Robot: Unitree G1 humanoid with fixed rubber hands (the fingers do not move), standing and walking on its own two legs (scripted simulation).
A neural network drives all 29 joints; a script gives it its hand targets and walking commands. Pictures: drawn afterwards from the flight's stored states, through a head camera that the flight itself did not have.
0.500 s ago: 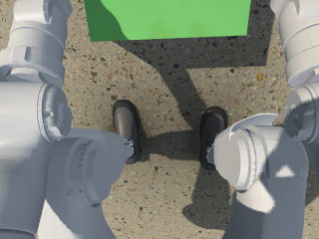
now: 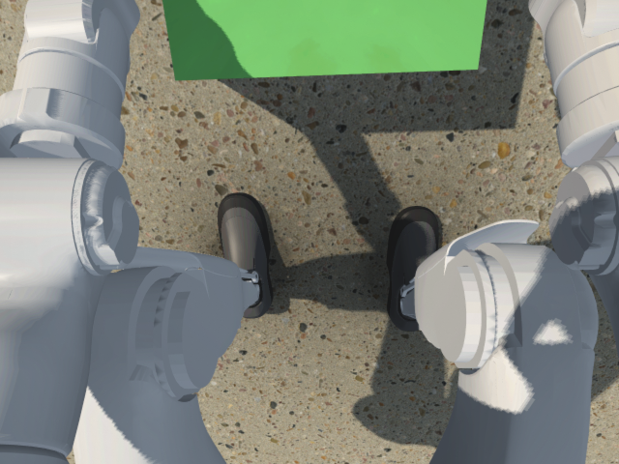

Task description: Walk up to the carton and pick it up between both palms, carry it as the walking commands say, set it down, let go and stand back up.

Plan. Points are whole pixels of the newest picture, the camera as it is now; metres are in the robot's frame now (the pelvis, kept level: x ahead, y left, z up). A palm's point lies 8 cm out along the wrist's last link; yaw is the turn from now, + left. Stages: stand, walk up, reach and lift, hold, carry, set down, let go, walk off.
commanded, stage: reach and lift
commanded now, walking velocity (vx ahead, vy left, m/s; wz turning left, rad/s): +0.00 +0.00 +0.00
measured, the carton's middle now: out of the picture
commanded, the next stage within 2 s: none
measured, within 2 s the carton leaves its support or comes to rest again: leaves its support in 0.30 s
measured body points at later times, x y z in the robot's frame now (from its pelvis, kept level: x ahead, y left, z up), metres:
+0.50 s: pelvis -0.01 +0.00 +0.00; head +0.36 -0.02 +0.24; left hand +0.57 +0.15 -0.17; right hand +0.54 -0.22 -0.18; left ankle +0.14 +0.12 -0.33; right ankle +0.10 -0.13 -0.33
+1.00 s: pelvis -0.02 +0.00 +0.01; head +0.34 -0.02 +0.27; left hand +0.56 +0.14 -0.13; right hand +0.54 -0.23 -0.13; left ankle +0.14 +0.12 -0.33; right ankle +0.10 -0.13 -0.33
